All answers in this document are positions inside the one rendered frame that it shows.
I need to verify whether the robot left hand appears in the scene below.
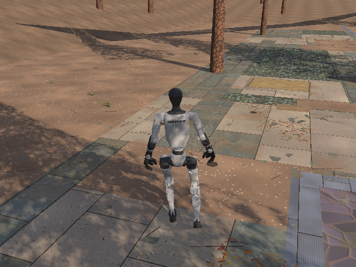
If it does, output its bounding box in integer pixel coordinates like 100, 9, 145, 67
144, 158, 157, 171

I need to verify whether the robot right forearm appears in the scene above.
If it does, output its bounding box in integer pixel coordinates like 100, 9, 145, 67
201, 133, 213, 153

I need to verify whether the robot left forearm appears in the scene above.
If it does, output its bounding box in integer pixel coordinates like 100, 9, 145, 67
145, 135, 156, 159

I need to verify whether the left robot upper arm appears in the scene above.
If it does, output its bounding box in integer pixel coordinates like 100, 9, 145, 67
150, 112, 165, 144

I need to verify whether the robot right thigh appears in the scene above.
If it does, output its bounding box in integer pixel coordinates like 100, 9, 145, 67
186, 155, 199, 195

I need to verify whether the right robot upper arm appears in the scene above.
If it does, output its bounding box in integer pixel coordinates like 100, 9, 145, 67
188, 111, 206, 141

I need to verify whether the robot left foot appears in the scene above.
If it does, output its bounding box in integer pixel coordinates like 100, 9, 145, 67
169, 209, 177, 223

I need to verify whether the robot right hand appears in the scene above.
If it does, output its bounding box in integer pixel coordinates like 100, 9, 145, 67
202, 151, 215, 163

